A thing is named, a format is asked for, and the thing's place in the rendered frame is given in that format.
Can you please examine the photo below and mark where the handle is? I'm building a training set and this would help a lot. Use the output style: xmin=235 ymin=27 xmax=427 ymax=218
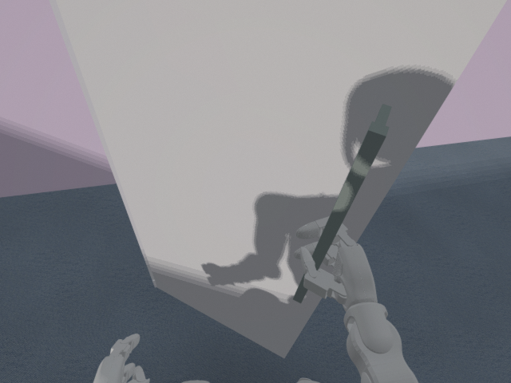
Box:
xmin=293 ymin=104 xmax=392 ymax=303

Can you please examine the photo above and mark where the robot left hand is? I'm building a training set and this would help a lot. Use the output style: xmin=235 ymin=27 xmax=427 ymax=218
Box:
xmin=93 ymin=334 xmax=150 ymax=383

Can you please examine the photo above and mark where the robot right hand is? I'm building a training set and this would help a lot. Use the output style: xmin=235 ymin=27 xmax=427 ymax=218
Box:
xmin=294 ymin=216 xmax=378 ymax=312

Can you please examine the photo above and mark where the fridge door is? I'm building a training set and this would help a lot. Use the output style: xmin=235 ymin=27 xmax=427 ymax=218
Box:
xmin=56 ymin=0 xmax=507 ymax=358

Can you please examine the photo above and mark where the right robot forearm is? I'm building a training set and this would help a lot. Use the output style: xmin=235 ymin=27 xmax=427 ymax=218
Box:
xmin=343 ymin=302 xmax=418 ymax=383

